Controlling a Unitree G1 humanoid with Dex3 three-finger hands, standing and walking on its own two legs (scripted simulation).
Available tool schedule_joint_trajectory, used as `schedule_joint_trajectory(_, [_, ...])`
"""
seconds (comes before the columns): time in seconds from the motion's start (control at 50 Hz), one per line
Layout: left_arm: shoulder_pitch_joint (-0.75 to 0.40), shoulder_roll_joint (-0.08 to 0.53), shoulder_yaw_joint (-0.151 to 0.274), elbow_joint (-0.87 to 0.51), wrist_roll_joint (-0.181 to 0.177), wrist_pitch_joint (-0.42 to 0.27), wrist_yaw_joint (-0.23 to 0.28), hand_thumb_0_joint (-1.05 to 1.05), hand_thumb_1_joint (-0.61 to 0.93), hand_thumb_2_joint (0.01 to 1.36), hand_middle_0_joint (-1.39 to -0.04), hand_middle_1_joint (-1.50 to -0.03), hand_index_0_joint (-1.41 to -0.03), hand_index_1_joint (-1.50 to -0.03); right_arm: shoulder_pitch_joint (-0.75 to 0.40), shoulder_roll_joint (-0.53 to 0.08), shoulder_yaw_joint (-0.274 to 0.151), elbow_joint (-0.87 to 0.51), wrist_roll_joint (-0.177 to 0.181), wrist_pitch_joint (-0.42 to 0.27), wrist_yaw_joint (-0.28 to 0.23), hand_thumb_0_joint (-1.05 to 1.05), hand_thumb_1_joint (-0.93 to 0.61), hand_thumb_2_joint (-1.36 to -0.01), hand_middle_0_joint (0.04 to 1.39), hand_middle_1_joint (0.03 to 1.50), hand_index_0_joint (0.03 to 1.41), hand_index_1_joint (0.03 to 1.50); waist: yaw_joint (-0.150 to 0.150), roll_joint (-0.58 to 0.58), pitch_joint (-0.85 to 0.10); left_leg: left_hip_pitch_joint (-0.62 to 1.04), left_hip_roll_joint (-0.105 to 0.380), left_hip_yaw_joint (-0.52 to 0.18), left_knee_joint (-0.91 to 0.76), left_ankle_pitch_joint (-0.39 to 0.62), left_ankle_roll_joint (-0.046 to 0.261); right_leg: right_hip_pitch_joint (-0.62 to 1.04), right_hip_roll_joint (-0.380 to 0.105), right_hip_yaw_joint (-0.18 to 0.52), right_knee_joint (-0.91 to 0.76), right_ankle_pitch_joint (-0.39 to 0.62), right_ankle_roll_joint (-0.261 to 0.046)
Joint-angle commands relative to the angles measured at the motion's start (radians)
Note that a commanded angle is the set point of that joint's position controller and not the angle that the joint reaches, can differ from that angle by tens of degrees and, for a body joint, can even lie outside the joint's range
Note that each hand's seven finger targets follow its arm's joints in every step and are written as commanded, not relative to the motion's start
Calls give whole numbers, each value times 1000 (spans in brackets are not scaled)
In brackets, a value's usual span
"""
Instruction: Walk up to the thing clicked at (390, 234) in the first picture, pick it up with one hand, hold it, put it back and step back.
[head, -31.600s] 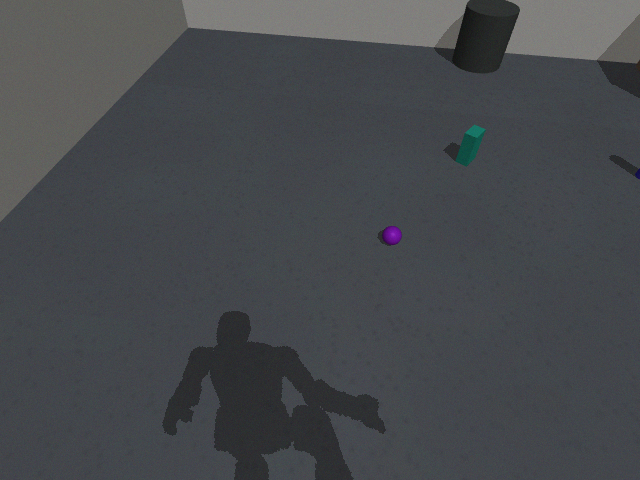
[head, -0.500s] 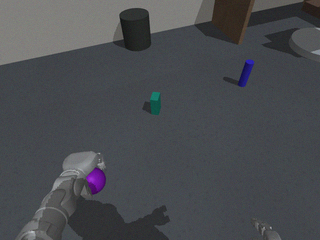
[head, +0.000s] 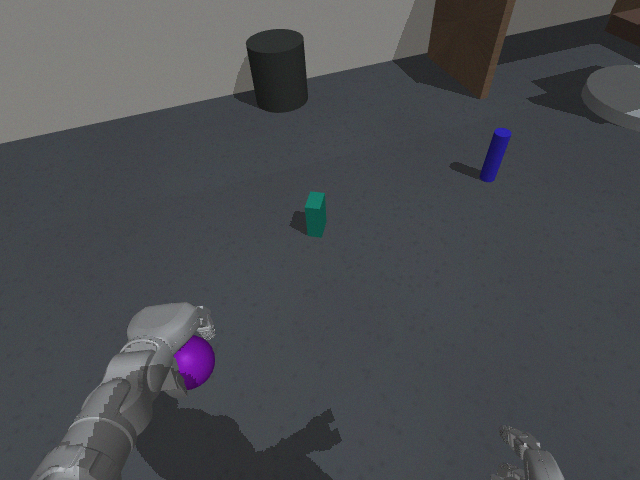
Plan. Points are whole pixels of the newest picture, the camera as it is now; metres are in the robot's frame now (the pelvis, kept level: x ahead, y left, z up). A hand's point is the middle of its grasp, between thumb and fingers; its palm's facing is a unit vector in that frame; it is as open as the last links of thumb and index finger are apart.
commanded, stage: hold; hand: left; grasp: from above
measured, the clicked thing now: (187, 362) +0.30 +0.22 -0.08
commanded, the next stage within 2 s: crouch in 0.58 s
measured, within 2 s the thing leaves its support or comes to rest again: neither
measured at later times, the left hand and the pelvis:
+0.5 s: hand (177, 357) +0.29 +0.22 -0.04, palm faces -0.45 -0.06 -0.89, open 9.8 cm; pelvis +0.01 +0.00 +0.00, yaw +0 degrees
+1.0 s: hand (186, 371) +0.30 +0.23 -0.09, palm faces -0.48 -0.03 -0.88, open 9.8 cm; pelvis +0.00 +0.00 -0.01, yaw +1 degrees
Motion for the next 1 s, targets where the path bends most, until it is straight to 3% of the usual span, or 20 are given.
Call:
schedule_joint_trajectory(0.0, [-327,213,106,-223,-4,-9,26,0,629,685,-1030,-615,-1036,-611,-95,-129,-37,-141,0,-42,-12,0,-910,-904,200,300,200,300,3,-34,-223,124,-9,-12,-82,133,7,62,16,1,-91,103,-9])
schedule_joint_trajectory(0.12, [-343,233,128,-237,0,-12,28,0,640,694,-1033,-621,-1039,-617,-98,-124,-33,-137,-1,-37,-17,0,-910,-905,200,300,200,300,6,-25,-235,141,-15,-3,-77,166,9,68,13,2,-93,137,-5])
schedule_joint_trajectory(0.16, [-320,207,105,-221,3,-12,23,0,647,689,-1037,-621,-1044,-616,-95,-123,-32,-137,0,-35,-17,0,-909,-905,200,300,200,300,-3,-46,-217,137,-16,0,-78,164,13,60,10,4,-99,139,-4])
schedule_joint_trajectory(0.22, [-336,225,117,-241,2,-16,23,0,638,688,-1033,-614,-1039,-610,-101,-122,-34,-133,-2,-33,-16,0,-909,-905,200,300,200,300,2,-15,-240,151,-16,-3,-79,180,8,75,10,3,-96,149,-7])
schedule_joint_trajectory(0.26, [-343,199,93,-259,2,-18,23,0,640,692,-1032,-631,-1040,-624,-101,-120,-35,-138,-1,-34,-16,0,-910,-905,200,300,200,300,-2,-21,-253,161,-18,-2,-77,192,9,77,11,3,-94,163,-7])
schedule_joint_trajectory(0.3, [-314,228,131,-230,1,-15,35,0,631,688,-1028,-622,-1034,-617,-99,-122,-34,-134,-1,-31,-17,0,-910,-905,200,300,200,300,8,-23,-237,149,-19,-2,-77,191,9,79,9,2,-100,162,-4])
schedule_joint_trajectory(0.34, [-319,200,106,-234,7,-13,38,0,634,687,-1024,-622,-1032,-616,-96,-120,-34,-138,1,-31,-16,0,-908,-904,200,300,200,300,3,-33,-233,146,-19,-1,-82,185,9,76,10,0,-101,158,-6])
schedule_joint_trajectory(0.36, [-326,228,129,-232,10,-12,44,0,650,662,-1027,-616,-1042,-602,-97,-124,-37,-134,2,-29,-17,0,-908,-904,200,300,200,300,5,-23,-236,149,-19,1,-81,186,8,77,11,1,-101,156,-7])
schedule_joint_trajectory(0.48, [-328,210,108,-219,11,-10,46,0,622,692,-1028,-611,-1031,-610,-87,-125,-42,-126,2,-26,-15,0,-910,-905,200,300,200,300,-2,-24,-250,163,-17,-2,-78,230,9,89,10,-2,-93,199,-8])
schedule_joint_trajectory(0.52, [-387,216,102,-244,12,-12,49,0,622,696,-1012,-637,-1022,-629,-89,-124,-42,-125,0,-26,-15,0,-909,-905,200,300,200,300,-6,-3,-269,177,-17,-2,-79,235,6,84,12,-2,-93,205,-10])
schedule_joint_trajectory(0.58, [-322,210,114,-203,13,-4,53,0,620,677,-1015,-622,-1025,-614,-85,-125,-44,-126,3,-26,-12,0,-910,-905,200,300,200,300,2,-15,-248,162,-18,-2,-85,225,5,96,12,-5,-98,194,-12])
schedule_joint_trajectory(0.6, [-304,188,99,-199,8,-3,50,0,607,677,-1001,-626,-1013,-615,-81,-123,-44,-126,2,-24,-11,0,-909,-904,200,300,200,300,4,-28,-246,161,-14,-6,-86,235,4,99,14,-9,-95,199,-13])
schedule_joint_trajectory(0.66, [-328,196,91,-209,8,-1,42,0,678,678,-988,-689,-1041,-636,-82,-129,-48,-130,1,-22,-11,0,-905,-911,201,301,201,301,-5,-31,-238,162,-8,-11,-87,239,3,91,16,-12,-97,201,-13])
schedule_joint_trajectory(0.68, [-335,211,102,-210,11,-3,41,0,616,669,-935,-609,-969,-571,-87,-127,-45,-131,2,-20,-11,0,-877,-892,201,301,201,301,6,-24,-229,156,-11,-10,-89,230,4,91,13,-11,-99,195,-13])
schedule_joint_trajectory(0.74, [-302,168,74,-176,19,-9,43,0,621,693,-1000,-634,-1014,-623,-80,-123,-43,-133,3,-19,-9,0,-895,-901,200,300,201,300,-3,-52,-212,144,-16,-7,-84,225,7,77,12,-10,-99,194,-10])
schedule_joint_trajectory(0.8, [-278,177,96,-120,28,-21,76,0,644,678,-1014,-640,-1032,-623,-65,-127,-45,-132,0,-14,-6,0,-897,-902,200,300,200,300,-7,-71,-175,107,-17,-7,-73,196,6,56,10,-10,-96,164,-11])
schedule_joint_trajectory(0.84, [-306,152,78,-79,42,-33,107,0,634,670,-1005,-630,-1024,-614,-52,-126,-47,-122,-5,-9,-4,0,-897,-902,200,300,200,300,-25,-85,-178,92,-16,-9,-54,195,6,26,10,-12,-75,167,-10])
schedule_joint_trajectory(0.9, [-364,152,86,21,80,-43,183,0,615,639,-971,-638,-1002,-610,-27,-133,-53,-98,-19,-8,4,0,-896,-901,200,300,200,300,-42,-85,-176,20,-17,-9,21,176,3,-55,8,-16,-13,155,-9])
schedule_joint_trajectory(0.98, [-536,124,61,89,132,-51,271,0,595,687,-944,-693,-977,-661,21,-142,-69,-56,-38,-16,22,0,-898,-902,200,300,200,300,-79,-33,-295,-68,-15,-9,176,165,-5,-210,6,-16,121,154,-10])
